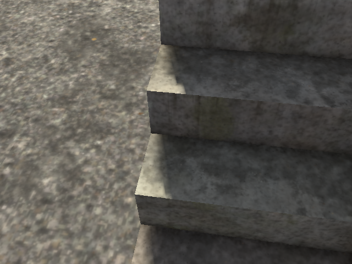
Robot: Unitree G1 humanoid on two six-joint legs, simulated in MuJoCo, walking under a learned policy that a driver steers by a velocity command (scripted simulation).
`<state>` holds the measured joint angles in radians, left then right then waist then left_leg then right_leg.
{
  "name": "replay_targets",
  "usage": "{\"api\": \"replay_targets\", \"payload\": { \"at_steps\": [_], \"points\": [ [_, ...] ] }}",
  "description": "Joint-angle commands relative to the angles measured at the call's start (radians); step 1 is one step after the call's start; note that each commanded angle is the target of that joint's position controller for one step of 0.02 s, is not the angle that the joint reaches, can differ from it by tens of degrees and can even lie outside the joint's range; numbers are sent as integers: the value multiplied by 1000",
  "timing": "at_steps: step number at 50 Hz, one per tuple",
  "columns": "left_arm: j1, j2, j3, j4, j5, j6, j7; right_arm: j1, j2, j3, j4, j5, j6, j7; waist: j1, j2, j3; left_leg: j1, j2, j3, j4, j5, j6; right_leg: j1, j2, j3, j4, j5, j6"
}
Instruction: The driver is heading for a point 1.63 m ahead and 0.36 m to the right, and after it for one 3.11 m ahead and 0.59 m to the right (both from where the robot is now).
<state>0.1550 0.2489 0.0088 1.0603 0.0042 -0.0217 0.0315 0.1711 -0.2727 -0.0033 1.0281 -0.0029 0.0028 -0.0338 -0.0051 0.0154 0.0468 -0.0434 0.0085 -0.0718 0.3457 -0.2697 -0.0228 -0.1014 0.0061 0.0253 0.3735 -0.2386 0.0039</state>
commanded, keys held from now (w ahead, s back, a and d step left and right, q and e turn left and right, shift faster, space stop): no key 0.48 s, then w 0.52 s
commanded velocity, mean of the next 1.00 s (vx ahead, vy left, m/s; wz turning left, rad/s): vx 0.17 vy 0.00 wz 0.00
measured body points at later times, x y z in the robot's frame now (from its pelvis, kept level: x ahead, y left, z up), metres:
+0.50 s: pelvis -0.02 +0.00 +0.00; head -0.01 -0.01 +0.45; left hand +0.05 +0.26 -0.14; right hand +0.01 -0.28 -0.15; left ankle -0.05 +0.14 -0.74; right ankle -0.02 -0.12 -0.74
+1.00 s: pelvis +0.04 +0.00 -0.02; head +0.04 +0.00 +0.43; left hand +0.12 +0.25 -0.15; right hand +0.06 -0.26 -0.16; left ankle -0.05 +0.14 -0.74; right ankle -0.02 -0.12 -0.74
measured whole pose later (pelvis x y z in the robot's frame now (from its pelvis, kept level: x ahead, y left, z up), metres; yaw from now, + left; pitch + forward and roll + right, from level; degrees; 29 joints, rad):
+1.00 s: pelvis +0.04 +0.00 -0.02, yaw +0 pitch +0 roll +1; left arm 0.19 0.25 -0.02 1.02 -0.01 -0.11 -0.02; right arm 0.26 -0.24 -0.02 1.04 0.02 -0.03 -0.02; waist -0.02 -0.01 0.01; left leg -0.11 -0.01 -0.06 0.55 -0.41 0.00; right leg -0.18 -0.01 0.02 0.60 -0.40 -0.02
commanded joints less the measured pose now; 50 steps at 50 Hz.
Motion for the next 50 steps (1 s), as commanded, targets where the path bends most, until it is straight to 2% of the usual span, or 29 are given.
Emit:
{"api": "replay_targets", "payload": {
  "at_steps": [1, 3, 4, 12, 13, 24, 25, 26, 29, 31, 32, 34, 36, 38, 40, 42, 43, 46, 47, 49, 50],
  "points": [
    [-19, 163, 31, -37, -2, -24, -19, 10, -149, -36, -23, 13, 5, -11, -1, -12, -55, -46, 8, 8, 4, 282, 12, 15, -41, 26, -11, 320, -14],
    [-12, 128, 22, -27, 2, -28, -27, 24, -127, -35, -16, 6, 13, -17, 1, -26, -45, -55, 8, 3, 1, 260, 14, -9, -40, 25, -12, 295, -13],
    [-9, 124, 20, -23, 2, -29, -28, 27, -123, -35, -14, 6, 15, -18, 1, -31, -40, -61, 9, 3, 2, 257, 16, -17, -40, 25, -10, 290, -13],
    [-7, 138, 10, -18, 4, -31, -25, 44, -126, -38, 4, 3, 14, -14, 3, -24, -34, -89, 8, 0, 6, 213, 17, -48, -38, 26, -4, 207, -19],
    [-4, 150, 14, -14, 3, -30, -21, 43, -131, -39, 3, 0, 11, -15, 2, -26, -28, -97, 5, 0, 3, 197, 20, -55, -33, 23, -2, 189, -21],
    [16, 137, 2, -10, 4, -35, -19, 74, -115, -35, 18, 1, 9, -17, 0, -20, -23, -113, 2, 0, 10, 163, 21, -88, -29, 21, 1, 132, -21],
    [27, 122, -3, -3, 7, -34, -19, 87, -98, -30, 25, -1, 10, -17, -2, -23, -45, -101, -3, 7, 0, 114, 20, -81, -23, 16, -10, 69, -18],
    [33, 84, -19, 3, 14, -16, -3, 63, -60, -8, 27, -26, 10, -1, -5, -23, -35, -89, 59, -47, -46, 131, 35, -73, -80, 70, -51, 66, -22],
    [15, 131, -10, -13, 11, -2, 5, 35, -87, -6, 32, -20, -2, 8, -2, -22, -6, -96, 46, -39, -60, 88, 40, -59, -70, 74, -76, 14, -28],
    [21, 130, -8, -17, 5, -5, 3, 38, -89, -2, 38, -15, -10, 9, -2, -25, -5, -95, 40, -32, -63, 69, 43, -49, -64, 71, -80, -2, -32],
    [15, 174, 8, -24, -9, -21, 1, 62, -128, -23, 40, 23, -14, -8, 0, -20, -11, -115, -29, 32, -19, -34, 31, -59, 1, 19, -48, -104, -22],
    [22, 144, 7, -24, -10, -34, -2, 78, -92, -17, 34, 17, -19, -20, -7, -54, 23, -165, -42, 41, 17, -128, 40, -113, -6, 40, -53, -237, -39],
    [39, 121, 6, -24, -10, -41, -6, 92, -61, -14, 30, 12, -29, -20, -7, -71, 62, -204, -43, 41, 47, -148, 56, -141, -24, 68, -52, -294, -63],
    [30, 106, 2, -41, -7, -51, -14, 93, -52, -13, 22, 15, -39, -12, -8, -61, 64, -210, -31, 28, 63, -110, 76, -142, -32, 78, -25, -262, -84],
    [25, 105, 1, -56, -6, -64, -20, 96, -69, -19, 16, 19, -51, -4, -8, -10, 42, -174, -18, 3, 62, -11, 91, -137, -5, 39, 37, -154, -83],
    [24, 88, -7, -70, -3, -79, -29, 104, -93, -28, 10, 28, -54, 5, -6, 62, 16, -106, 10, -36, 75, 223, 111, -154, 30, -29, 135, 39, -70],
    [32, 90, -8, -72, -1, -86, -33, 120, -105, -33, 8, 30, -51, 8, -10, 77, -16, -55, 21, -50, 91, 345, 122, -162, 34, -46, 173, 117, -66],
    [33, 94, -12, -83, -8, -100, -45, 163, -117, -46, 3, 30, -43, 12, -23, 59, -75, 39, 48, -86, 125, 530, 154, -178, 34, -60, 249, 212, -62],
    [35, 92, -12, -82, -14, -100, -48, 124, -109, -44, -21, 28, -42, 15, -10, 48, -76, 14, 48, -79, 132, 605, 156, -145, 27, -55, 242, 256, -66],
    [82, 121, 0, -76, -14, -96, -52, 70, -103, -44, -47, 21, -44, 20, 27, -5, -104, -48, 7, -13, 221, 718, 126, -25, 11, -32, 209, 397, -85],
    [135, 153, 15, -67, -11, -91, -54, 45, -84, -36, -62, 13, -51, 19, 46, -36, -133, -119, -23, 13, 293, 653, 101, 75, -17, 17, 167, 466, -110]
  ]
}}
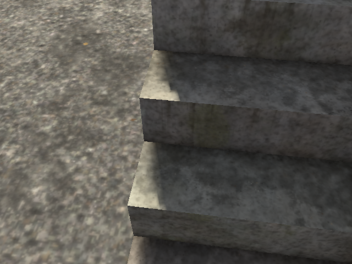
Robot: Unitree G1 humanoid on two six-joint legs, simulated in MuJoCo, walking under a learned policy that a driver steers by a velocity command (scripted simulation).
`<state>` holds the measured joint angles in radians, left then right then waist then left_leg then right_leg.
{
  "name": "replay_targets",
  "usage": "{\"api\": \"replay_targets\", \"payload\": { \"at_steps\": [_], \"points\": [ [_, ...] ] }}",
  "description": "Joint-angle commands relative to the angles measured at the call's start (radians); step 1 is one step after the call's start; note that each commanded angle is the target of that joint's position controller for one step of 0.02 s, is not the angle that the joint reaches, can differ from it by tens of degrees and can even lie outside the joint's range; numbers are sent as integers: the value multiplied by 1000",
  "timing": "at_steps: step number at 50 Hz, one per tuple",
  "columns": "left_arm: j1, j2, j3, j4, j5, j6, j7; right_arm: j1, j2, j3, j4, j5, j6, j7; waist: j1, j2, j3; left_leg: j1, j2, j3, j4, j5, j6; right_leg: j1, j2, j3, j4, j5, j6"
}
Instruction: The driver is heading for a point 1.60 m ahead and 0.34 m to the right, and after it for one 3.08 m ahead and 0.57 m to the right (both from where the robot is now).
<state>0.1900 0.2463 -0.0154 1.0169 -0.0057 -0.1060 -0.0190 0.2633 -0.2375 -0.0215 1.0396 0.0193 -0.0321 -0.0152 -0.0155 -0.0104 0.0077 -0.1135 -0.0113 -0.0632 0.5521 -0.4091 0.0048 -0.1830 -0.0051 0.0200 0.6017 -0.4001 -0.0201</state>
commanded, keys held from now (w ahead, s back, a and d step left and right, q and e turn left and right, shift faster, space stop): w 0.26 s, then w+e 0.74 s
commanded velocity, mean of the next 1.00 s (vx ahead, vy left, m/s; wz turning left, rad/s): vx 0.49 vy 0.00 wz -0.31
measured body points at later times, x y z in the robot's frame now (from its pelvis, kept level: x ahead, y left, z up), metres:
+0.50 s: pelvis +0.10 +0.07 +0.01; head +0.09 +0.09 +0.46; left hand +0.22 +0.29 -0.13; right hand +0.04 -0.17 -0.14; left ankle +0.13 +0.16 -0.73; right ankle +0.06 -0.04 -0.47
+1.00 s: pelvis +0.26 -0.02 +0.12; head +0.29 -0.02 +0.56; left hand +0.41 +0.20 -0.02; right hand +0.37 -0.30 +0.03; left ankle +0.22 +0.13 -0.37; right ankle +0.23 -0.07 -0.55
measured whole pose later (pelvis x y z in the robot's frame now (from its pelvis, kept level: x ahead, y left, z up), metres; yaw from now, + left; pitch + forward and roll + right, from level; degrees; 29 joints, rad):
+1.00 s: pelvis +0.26 -0.02 +0.12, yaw -20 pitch +3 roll -2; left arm 0.28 0.21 0.04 0.83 0.05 0.01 0.06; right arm 0.08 -0.21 -0.01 0.70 -0.07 -0.07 0.04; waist 0.02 0.03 -0.01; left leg -0.72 0.02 -0.08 1.90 -0.33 0.00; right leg -0.52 0.23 0.02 1.05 -0.86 -0.18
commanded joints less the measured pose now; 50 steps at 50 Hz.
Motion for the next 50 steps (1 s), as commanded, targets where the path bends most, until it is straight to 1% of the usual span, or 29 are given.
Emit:
{"api": "replay_targets", "payload": {
  "at_steps": [1, 3, 4, 6, 10, 13, 15, 16, 17, 18, 19, 20, 22, 23, 25, 28, 33, 38, 39, 40, 41, 42, 43, 44, 45, 46, 47, 48, 50],
  "points": [
    [191, 182, 55, -1, -4, 4, -1, -77, -103, -13, -81, -13, -26, 1, 101, -82, -98, -196, -30, 28, 214, 635, 47, 289, -77, 119, -120, 701, -130],
    [315, 199, 67, 52, 2, 19, 10, -85, -66, -9, -90, 11, -37, 0, 116, -207, 0, -500, -42, 60, 659, -275, 4, 326, -404, 464, -325, 726, -342],
    [284, 182, 65, 57, -3, 20, 16, -102, -67, -14, -103, 36, -37, 2, 87, -114, 107, -617, 38, 9, 780, -318, 15, 272, -425, 442, -364, 505, -335],
    [153, 148, 63, 17, -9, 23, 19, -159, -48, -8, -155, 41, -46, 1, 35, -74, 181, -697, 122, 10, 686, -223, 29, 208, -350, 312, -447, 315, -217],
    [43, 180, 81, -35, -7, 57, 50, -72, 1, 5, -140, -10, -57, 14, -36, -124, 52, -277, 89, 116, 369, 46, -24, -11, -188, 26, -426, 573, -127],
    [-3, 190, 84, -60, -10, 55, 55, 48, -81, -39, -134, -9, -36, 2, -130, -144, -26, -74, 47, 149, 207, 179, 2, -26, -206, 19, -261, 841, -117],
    [15, 128, 65, -64, -18, 54, 47, 180, -112, -79, -88, -16, -31, -4, -195, -53, -57, 97, -17, 210, -55, 342, 23, -72, -113, -7, 32, 810, -70],
    [18, 63, 43, -79, 9, 48, 44, 298, -140, -91, -42, -22, -25, -3, -225, 90, -63, 258, 61, 108, -88, 381, 29, -280, -45, -4, 332, 434, -30],
    [106, -76, 6, -74, 33, 31, 38, 281, -192, -76, -66, -33, -13, -3, -120, 353, -83, 230, 343, -310, -141, 681, 98, -480, 103, 38, 763, -226, 5],
    [295, -45, 24, -41, -48, 18, 30, 304, -208, -75, -60, -55, -26, 8, -66, 340, -198, 193, 497, -664, -360, 174, 277, -523, 93, 168, 1035, -202, -10],
    [191, 16, 36, -88, -75, 23, 25, 224, -149, -62, -42, -19, -31, 18, -40, 206, -20, 90, 484, -633, -443, -375, 280, -689, 3, 86, 1141, -150, -25],
    [68, 32, 41, -136, -68, 35, 32, 122, -96, -44, -39, 0, -30, 22, -30, 167, 110, -32, 435, -492, -437, -468, 215, -783, -38, 26, 1213, -133, -38],
    [63, -22, 32, -150, -32, 67, 46, 26, -37, -15, -26, -47, -30, 30, 31, 115, 134, -194, 354, -268, -397, -337, 139, -781, -68, 28, 1347, -54, -43],
    [7, -66, 28, -209, 57, 94, 27, 84, -68, -11, -25, -97, -44, 34, 38, 31, 131, -282, 303, -138, -390, -256, 98, -756, -17, -27, 1369, 40, -53],
    [-55, -129, 15, -278, 28, 122, 47, 165, -63, -11, 16, -91, -64, 37, 30, 97, 91, -210, 348, -98, -386, -201, 130, -938, 31, -15, 1713, -18, -93],
    [-129, -116, 12, -365, 8, 128, 76, 178, -51, 9, 31, -69, -67, 26, 57, 83, 118, -153, 395, -48, -411, -227, 120, -1147, 48, 50, 1823, -44, -102],
    [-254, -127, -2, -494, 35, 148, 72, 183, -78, 17, 11, -55, -71, -1, 71, 9, 138, -180, 296, 161, -473, -118, 97, -1094, 10, -54, 1482, -20, -65],
    [-322, -154, -29, -573, 31, 161, 40, 221, -174, -22, -19, -39, -41, -54, 1, 88, 40, 133, 331, 211, -556, 261, 161, -956, -68, -140, 999, -235, -78],
    [-259, -171, -37, -557, 7, 173, 52, 189, -155, -22, -14, -37, -41, -58, 45, 156, 0, 83, 319, 289, -517, 588, 166, -744, -41, -193, 876, -263, -102],
    [-177, -122, -13, -505, 0, 162, 56, 144, -169, -20, -72, -1, -36, -64, 61, 92, -72, 54, 329, 346, -340, 1390, 198, -539, 70, -321, 802, -316, -116],
    [-8, -91, 3, -450, -8, 144, 50, 166, -199, -26, -99, 14, -24, -61, 106, 186, -235, 163, 345, 345, -66, 1909, 209, -378, 173, -300, 725, -294, -144],
    [95, -44, 21, -432, -5, 123, 30, 135, -241, -41, -134, 13, -21, -31, 162, 240, -328, 126, 346, 336, 165, 1882, 171, -217, 192, -143, 535, -178, -167],
    [149, 101, 75, -412, 3, 136, 37, 49, -232, -49, -235, 18, -32, 17, 206, -4, -345, -148, 230, 298, 438, 1483, 72, -83, 51, 328, 227, -286, -234],
    [209, 218, 116, -342, 11, 151, 51, -82, -154, -46, -289, -20, -49, 70, 184, -244, -322, -457, 4, 162, 790, 372, 6, 37, -74, 937, -242, -419, -294],
    [192, 216, 122, -306, 7, 145, 54, -143, -63, -18, -315, -86, -60, 98, 153, -68, -215, -594, -1, -27, 1098, 281, 0, -3, -92, 994, -298, -288, -283],
    [163, 145, 92, -295, 15, 132, 85, -98, 21, 8, -336, -88, -67, 112, 89, -90, -170, -645, 5, -35, 1311, 225, -25, -54, -66, 826, -174, 15, -252],
    [113, 63, 77, -260, 53, 119, 109, -208, 64, 26, -393, -83, -60, 91, 82, -47, -33, -740, -9, -9, 1455, 104, -22, -197, 12, 540, 2, 146, -256],
    [113, 37, 74, -233, 85, 102, 100, -196, 82, 36, -451, -92, -62, 64, 25, -49, -41, -910, -21, -43, 1564, 27, 4, -75, 0, 476, 72, 245, -276],
    [159, -34, 61, -176, 76, 80, 76, -249, 77, 46, -492, -107, -50, 36, 32, -29, -59, -943, -25, -40, 1605, -108, 6, -26, 13, 374, 50, 207, -202]
  ]
}}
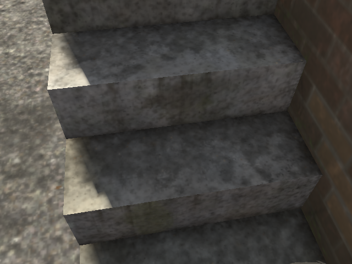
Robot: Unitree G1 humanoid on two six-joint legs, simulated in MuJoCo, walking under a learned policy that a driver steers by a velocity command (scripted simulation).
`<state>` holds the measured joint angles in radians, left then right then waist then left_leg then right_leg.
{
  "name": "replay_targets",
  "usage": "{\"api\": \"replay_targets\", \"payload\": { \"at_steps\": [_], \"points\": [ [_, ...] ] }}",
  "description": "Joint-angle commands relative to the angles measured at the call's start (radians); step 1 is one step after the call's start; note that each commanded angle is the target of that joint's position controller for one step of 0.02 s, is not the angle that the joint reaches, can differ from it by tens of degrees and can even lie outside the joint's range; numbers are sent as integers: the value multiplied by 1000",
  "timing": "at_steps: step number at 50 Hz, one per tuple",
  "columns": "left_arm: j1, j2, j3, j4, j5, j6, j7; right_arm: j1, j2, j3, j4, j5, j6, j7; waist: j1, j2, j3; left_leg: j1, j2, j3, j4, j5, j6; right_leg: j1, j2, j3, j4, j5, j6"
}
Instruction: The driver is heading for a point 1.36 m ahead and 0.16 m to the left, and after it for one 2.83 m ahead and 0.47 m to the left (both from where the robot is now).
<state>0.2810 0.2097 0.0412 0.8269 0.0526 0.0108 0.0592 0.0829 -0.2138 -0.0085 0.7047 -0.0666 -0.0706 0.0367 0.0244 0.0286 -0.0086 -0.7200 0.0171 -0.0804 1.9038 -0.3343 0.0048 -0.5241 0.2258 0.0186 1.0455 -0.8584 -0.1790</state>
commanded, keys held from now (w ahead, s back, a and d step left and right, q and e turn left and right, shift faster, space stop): w+e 0.10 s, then w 0.32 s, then w+q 0.58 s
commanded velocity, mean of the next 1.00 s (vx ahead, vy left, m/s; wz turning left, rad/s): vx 0.50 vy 0.00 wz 0.03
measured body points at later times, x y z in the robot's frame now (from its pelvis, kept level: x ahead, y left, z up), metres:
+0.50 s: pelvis +0.18 +0.00 +0.09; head +0.22 +0.00 +0.54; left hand +0.51 +0.06 +0.08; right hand -0.01 -0.18 -0.03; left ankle +0.08 +0.06 -0.65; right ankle +0.25 -0.13 -0.37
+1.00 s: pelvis +0.40 +0.06 +0.28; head +0.39 +0.08 +0.73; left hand +0.36 +0.24 +0.12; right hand +0.66 -0.13 +0.24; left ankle +0.51 +0.21 -0.24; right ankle +0.34 -0.14 -0.45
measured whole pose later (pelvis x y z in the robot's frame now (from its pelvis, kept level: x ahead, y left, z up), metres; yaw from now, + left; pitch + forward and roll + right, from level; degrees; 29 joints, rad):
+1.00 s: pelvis +0.40 +0.06 +0.28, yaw +5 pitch +6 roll -1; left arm 0.37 0.13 -0.01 1.12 0.09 -0.12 -0.12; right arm -0.03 -0.22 0.04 0.69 0.01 0.03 0.03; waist 0.02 -0.03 -0.13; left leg -1.22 0.08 -0.05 1.69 -0.58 0.20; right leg -0.15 -0.17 -0.18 0.35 -0.28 -0.01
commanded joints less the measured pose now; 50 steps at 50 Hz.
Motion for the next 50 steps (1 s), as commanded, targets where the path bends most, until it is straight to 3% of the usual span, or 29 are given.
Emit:
{"api": "replay_targets", "payload": {
  "at_steps": [1, 2, 4, 9, 13, 14, 15, 17, 19, 20, 21, 22, 23, 24, 25, 26, 27, 28, 29, 30, 31, 32, 34, 35, 38, 41, 46, 48, 50],
  "points": [
    [53, 14, 5, 7, 6, -45, 0, -71, 62, 45, -175, -22, 4, -18, -36, -21, -38, -327, -26, -53, 131, -195, 3, 264, -211, 351, -433, 586, -20],
    [15, 23, -37, 57, 69, -32, -91, -48, -95, 31, -231, 16, 44, -25, -63, 60, -71, -468, -42, -210, -46, 82, 100, 103, -230, 441, -268, 989, -92],
    [-150, 176, -14, 2, 46, -21, -163, -36, -101, 35, -259, -32, 108, 13, -185, 7, -126, -216, -68, -12, -75, 71, 105, -151, -213, 383, -505, 1061, -150],
    [-77, 122, -69, 13, 16, -95, -193, 129, -111, 2, -174, -52, 220, -19, -191, 1, -178, 89, -109, 145, -573, 164, 22, 81, -293, 219, -496, 1855, -172],
    [-235, 108, -64, -50, 32, -13, -240, 609, 30, 6, 83, -45, 270, 7, -253, 51, -133, 515, -90, 26, -1649, 282, 5, 209, -234, 255, -11, 1888, -84],
    [-222, 43, -82, -155, -80, -103, -65, 394, -25, -24, 74, 85, 176, -3, -318, 298, -77, 810, 58, -84, -1884, 770, 227, -115, 55, 31, 629, 237, 161],
    [-305, -94, -104, -218, -103, -144, -10, 301, 72, 22, 148, 80, 124, 3, -173, -5, 120, 748, 126, -74, -1801, 807, 197, -536, -4, -61, 1055, 185, 118],
    [-304, -164, -120, -376, -113, -188, 24, 434, 32, 28, 221, -1, 100, -6, -78, 33, -126, 1144, 256, -161, -1338, 1445, 229, -972, -9, 32, 1446, 119, 136],
    [-328, -75, -114, -443, -126, -187, -17, 349, -82, -13, 239, 34, 104, -42, 0, 29, -127, 973, 223, -240, -1540, 479, 211, -1060, -140, -6, 1398, 269, 156],
    [-225, -112, -143, -407, -32, -74, -106, 484, -31, 21, 244, -54, 62, -12, 11, -119, -201, 818, 232, -263, -1454, 679, 292, -999, -102, 253, 1125, 413, 15],
    [-233, -106, -134, -395, -12, -37, -138, 446, -39, 18, 252, -87, 48, 3, 54, -157, -89, 603, 161, -168, -1531, 643, 275, -857, -139, 148, 916, 555, -34],
    [-264, -115, -140, -386, 40, -17, -163, 478, -58, 19, 274, -76, 44, -2, 81, -94, -77, 461, 120, -183, -1578, 672, 286, -788, -188, -7, 914, 672, -41],
    [-563, -91, -107, -441, 40, -13, -50, 403, -28, -5, 219, 35, -47, -51, -69, -57, 104, 374, 170, -214, -1816, 645, 197, -747, -166, -159, 1068, 627, 98],
    [-580, -85, -119, -504, 34, -16, -4, 359, -44, 0, 252, 72, -66, -56, -16, -71, 185, 253, 132, -208, -1867, 698, 158, -644, -257, -153, 801, 565, 124],
    [-638, -70, -118, -520, 14, -14, 22, 456, -39, -4, 294, 85, -67, -67, -80, -64, 132, 349, 116, -185, -1887, 877, 156, -577, -248, -205, 688, 537, 130],
    [-807, -135, -169, -620, -35, 90, -112, 657, -61, 18, 407, 5, -5, 21, 45, 27, -198, 463, 158, -253, -1691, 1259, 266, -542, -127, -108, 257, -203, 51],
    [-695, -191, -180, -477, -20, 157, -163, 815, -58, 29, 484, -69, 45, 95, -26, 77, -136, 528, 269, -281, -1667, 1555, 334, -571, -155, -72, 247, -10, -11],
    [-523, -164, -163, -386, -4, 157, -177, 702, -143, -3, 404, -34, 44, 120, 37, 226, -183, 625, 312, -209, -1685, 1918, 447, -488, -107, -181, 266, 240, 33],
    [-179, -9, -97, -286, -80, -16, -73, 607, -224, -39, 314, 104, 20, -63, 78, 89, -402, 800, 173, 9, -1404, 2141, 256, 76, -106, -288, 171, 251, 33],
    [7, 77, -61, -177, -132, -90, -37, 530, -265, -47, 322, 97, -8, -100, 191, 100, -602, 507, 97, -75, -1157, 2252, 127, 499, -178, 96, 26, 244, -68],
    [154, 206, -17, -99, -79, -98, 6, 412, -245, -47, 262, 54, -40, -89, 272, -105, -616, 256, -48, -58, -829, 1612, 55, 686, -360, 587, -379, 66, -148],
    [51, 56, -47, -165, 37, 11, -58, 376, -77, -36, 341, -1, 29, 69, 345, -490, -322, -85, -77, -275, 1, 463, 97, 185, -513, 971, -568, -111, -250],
    [-80, 29, -35, -19, 5, 17, -136, 363, -2, -34, 279, 72, 60, 82, 120, -72, 25, -381, -101, -314, 293, 441, 213, -48, -467, 755, -539, -63, -215],
    [-176, -98, -53, 27, -25, -5, -162, 396, 22, -25, 276, 62, 48, 61, 30, 80, -15, -411, -73, -295, 249, 367, 260, -18, -497, 625, -578, 41, -201],
    [-329, -215, -78, 86, -8, -145, -159, 323, 58, 1, 172, 53, 95, 23, -165, 28, -65, -383, 46, -159, 105, 213, 193, -98, -449, 240, -650, 287, -58],
    [-359, -86, -40, 79, 17, -179, -154, 252, 27, 0, 161, 76, 98, 33, -180, -141, -36, -219, 25, -21, 273, 27, 184, -240, -404, -20, -789, 371, -19],
    [290, -38, -59, 348, 60, -164, -127, -276, -8, 59, -90, 63, 72, -18, 66, -61, -47, -950, 100, -87, 31, -143, 263, 628, -601, 120, -793, 421, -37],
    [50, 48, -36, 256, 68, -144, -156, -263, -33, 57, -139, 73, 74, -34, -30, -79, -76, -567, 129, -16, -299, -59, 260, 319, -554, -39, -902, 483, -21],
    [-56, 209, 0, 204, 1, -141, -240, -223, -40, 51, -154, 112, 89, 35, -100, -245, -86, 130, -65, 198, -330, -340, 119, -112, -568, -150, -1051, 536, -34]
  ]
}}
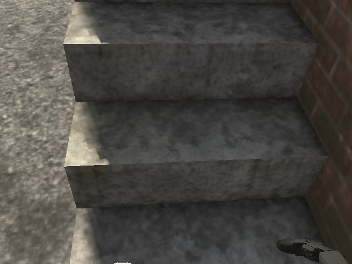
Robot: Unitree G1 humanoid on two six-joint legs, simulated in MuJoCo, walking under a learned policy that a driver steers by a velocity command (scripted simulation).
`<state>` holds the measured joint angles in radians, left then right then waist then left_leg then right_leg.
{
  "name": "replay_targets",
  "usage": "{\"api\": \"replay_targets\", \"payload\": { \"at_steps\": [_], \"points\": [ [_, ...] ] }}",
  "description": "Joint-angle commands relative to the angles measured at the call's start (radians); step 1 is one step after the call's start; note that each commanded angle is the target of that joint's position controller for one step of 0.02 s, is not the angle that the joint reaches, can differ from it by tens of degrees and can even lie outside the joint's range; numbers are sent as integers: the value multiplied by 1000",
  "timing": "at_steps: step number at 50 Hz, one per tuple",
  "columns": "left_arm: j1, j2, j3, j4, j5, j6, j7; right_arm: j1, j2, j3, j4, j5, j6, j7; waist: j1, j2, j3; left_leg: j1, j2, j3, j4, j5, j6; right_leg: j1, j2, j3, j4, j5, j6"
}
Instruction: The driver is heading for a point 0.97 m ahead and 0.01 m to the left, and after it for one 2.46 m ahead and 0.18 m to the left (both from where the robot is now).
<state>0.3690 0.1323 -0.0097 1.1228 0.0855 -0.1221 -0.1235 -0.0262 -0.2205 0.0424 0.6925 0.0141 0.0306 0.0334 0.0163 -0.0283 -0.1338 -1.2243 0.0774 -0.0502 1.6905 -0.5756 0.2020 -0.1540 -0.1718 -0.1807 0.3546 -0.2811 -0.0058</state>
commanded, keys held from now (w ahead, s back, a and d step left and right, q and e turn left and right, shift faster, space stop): w+q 0.26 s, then w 0.74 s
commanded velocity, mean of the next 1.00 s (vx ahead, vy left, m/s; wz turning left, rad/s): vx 0.50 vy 0.00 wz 0.27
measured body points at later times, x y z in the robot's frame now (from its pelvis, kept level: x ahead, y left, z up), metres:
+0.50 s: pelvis +0.23 +0.00 +0.20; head +0.24 +0.03 +0.65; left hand +0.35 +0.23 +0.07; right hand +0.16 -0.24 +0.07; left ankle +0.14 +0.16 -0.54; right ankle +0.39 -0.11 -0.16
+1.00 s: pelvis +0.43 -0.08 +0.38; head +0.44 -0.10 +0.83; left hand +0.27 +0.05 +0.23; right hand +0.69 -0.19 +0.28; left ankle +0.47 +0.06 +0.02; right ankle +0.42 -0.14 -0.35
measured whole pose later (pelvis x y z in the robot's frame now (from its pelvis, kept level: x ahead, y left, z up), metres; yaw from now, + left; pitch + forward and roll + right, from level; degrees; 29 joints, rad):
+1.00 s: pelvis +0.43 -0.08 +0.38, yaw +14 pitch +1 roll +1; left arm 0.59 0.06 -0.04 1.11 0.01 -0.10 0.01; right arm -0.01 -0.10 0.03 0.77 -0.06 -0.02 0.03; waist 0.05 0.02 -0.03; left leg -1.40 -0.01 -0.04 2.33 -0.22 0.12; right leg -0.26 0.09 -0.04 0.61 -0.37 -0.11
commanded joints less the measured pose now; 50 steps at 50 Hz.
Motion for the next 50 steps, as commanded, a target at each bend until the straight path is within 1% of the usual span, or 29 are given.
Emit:
{"api": "replay_targets", "payload": {
  "at_steps": [1, 2, 3, 4, 5, 6, 7, 11, 16, 21, 24, 26, 28, 29, 30, 31, 32, 33, 34, 35, 38, 41, 43, 44, 45, 46, 47, 48, 50],
  "points": [
    [-247, 334, 57, -114, -9, -17, -75, 103, -102, -33, -67, 59, -27, 53, -202, -176, 33, 650, -139, 123, -146, 139, -56, -385, -184, -28, -213, 383, -176],
    [-349, 384, 69, -156, -20, -26, -65, 274, -166, -65, -4, 51, -57, 56, -285, -165, -28, 677, -186, 101, -430, 163, -54, -210, -151, -86, -8, 789, -143],
    [-204, 240, 45, -146, -13, -21, -69, 379, -255, -85, 77, 48, -77, 42, -206, 71, -158, 935, -123, -225, -601, 486, 46, -423, -61, -48, 318, 788, -92],
    [-126, 218, 42, -160, 0, -8, -72, 609, -341, -111, 144, 9, -68, 29, -240, 284, -264, 1231, 44, -749, -1063, 294, 132, -667, 90, 90, 608, 231, -36],
    [-115, 190, 57, -173, -26, 12, -69, 675, -425, -144, 164, 18, -65, 12, -237, 411, -225, 1221, 143, -1093, -1288, -48, 86, -855, 174, 326, 1045, 237, -45],
    [-179, 190, 64, -141, -56, 15, -36, 673, -378, -131, 187, 18, -76, 13, -257, 453, -79, 1050, 107, -1075, -1321, -308, 24, -924, 238, 480, 1407, 347, -80],
    [-184, 154, 56, -116, -54, -4, -3, 529, -328, -116, 191, 44, -83, 22, -163, 510, 20, 878, 61, -892, -1236, -324, 10, -989, 249, 484, 1599, 366, -103],
    [-217, 126, 21, -109, -38, 0, 9, 142, -93, -53, 159, 2, -81, 5, 33, 42, 40, 622, 20, -677, -1174, -93, 51, -1048, 231, 470, 1755, 277, -157],
    [-228, 176, 20, -126, -29, 31, -7, 386, -119, -63, 246, -90, -139, -2, 11, 78, 70, 794, 30, -398, -1235, 291, 40, -1194, 243, 274, 1972, 179, -68],
    [-395, 105, -38, -232, -41, 10, 10, 656, -111, -40, 347, -121, -144, 27, -86, 118, 207, 1117, 163, -374, -1334, 232, 57, -1609, 174, 253, 2062, 97, -144],
    [-504, 126, -38, -368, -60, 61, -2, 624, -119, -16, 299, -151, -161, 41, -58, 175, 180, 869, 173, -265, -1535, 184, 25, -1330, 86, 110, 1718, 241, -111],
    [-485, 110, -59, -439, -60, 144, -21, 423, -137, 3, 271, -149, -149, 67, 83, 220, 108, 355, 163, -67, -1677, 519, 28, -620, 112, 91, 1545, 329, -127],
    [-387, 213, -19, -509, -85, 197, -25, 377, -307, -41, 306, -79, -196, 92, 214, 340, 7, 716, 234, -47, -1553, 1623, 69, -553, 229, 11, 1262, 124, -31],
    [-279, 249, -3, -520, -69, 185, -6, 385, -361, -86, 316, -14, -210, 86, 233, 332, -55, 1088, 241, -66, -1376, 1963, 36, -637, 271, -10, 950, 2, -23],
    [-126, 272, 21, -485, -56, 189, -21, 434, -346, -117, 349, 7, -194, 97, 250, 258, -115, 1285, 199, -44, -1174, 1966, 18, -575, 303, -29, 642, 24, -56],
    [94, 340, 58, -376, -12, 192, -14, 594, -238, -105, 419, -18, -160, 112, 204, 131, -251, 1096, 114, -60, -845, 1765, 10, -282, 269, 226, 596, 240, -179],
    [235, 388, 74, -322, 2, 193, -21, 699, -100, -83, 449, -90, -130, 134, 131, -145, -392, 709, -119, -155, -464, 695, -68, 73, 54, 763, 399, 459, -419],
    [284, 310, 58, -306, -18, 138, -18, 607, -18, -73, 405, -62, -122, 152, 135, -261, -300, 427, -173, -313, -14, 665, -48, -23, -70, 1098, 168, -195, -363],
    [266, 240, 37, -253, -42, 86, -9, 366, -27, -91, 325, -23, -118, 103, 167, -253, -2, 221, -202, -315, 122, 686, -38, -139, -23, 1073, 91, -555, -286],
    [195, 196, 32, -208, -74, 54, -9, 269, -31, -93, 277, -24, -118, 52, 120, -221, 128, 136, -185, -252, 192, 689, -40, -246, -3, 972, 118, -508, -304],
    [-47, 35, -26, -137, -49, 80, 4, 196, -29, -53, 225, -44, -111, 0, -2, 4, 140, 53, -171, -246, 452, 557, 23, -407, 34, 843, 165, -463, -273],
    [7, 58, -31, -61, -2, 57, 8, 194, -42, -45, 186, -31, -114, -21, -53, 46, 127, -108, -129, -198, 432, 566, 27, -327, 39, 674, 121, -315, -181],
    [-41, 103, -10, -85, -3, 28, 2, 160, -47, -43, 158, -19, -107, -24, -64, 21, 128, -93, -99, -90, 374, 512, 2, -373, 68, 511, 58, -244, -143],
    [74, 72, 9, -79, -97, 4, 139, 44, 76, -35, 89, -110, -75, -4, -60, 173, 49, 89, -109, 23, 518, 416, -96, -304, 10, 547, -17, -220, -192],
    [98, 46, -6, -87, -103, -5, 184, -21, 98, -36, 51, -103, -55, -1, -50, 178, 124, -5, -85, 23, 542, 422, -129, -274, 10, 563, -31, -194, -193],
    [170, 157, 0, -21, 28, 7, 69, 17, -8, -27, 74, 3, -72, -2, 18, -259, 280, -358, -96, -65, 670, 398, -18, -197, 61, 500, 5, -240, -149],
    [324, 91, -22, 44, 58, 17, 42, -34, -19, -24, 58, 8, -84, -16, 58, -193, 247, -540, -129, -103, 841, 329, 40, -26, 23, 582, 22, -225, -173],
    [259, -10, -3, -45, -111, -9, 144, -179, 168, -11, -31, -97, -67, -11, 0, 177, 229, -399, -75, 4, 754, 324, -67, -6, -31, 579, -57, -234, -180],
    [230, 15, -7, -117, -130, -6, 208, -232, 160, 0, -91, -93, -66, 11, -9, 189, 287, -379, -38, 74, 625, 318, -159, -75, -4, 542, -96, -130, -176]
  ]
}}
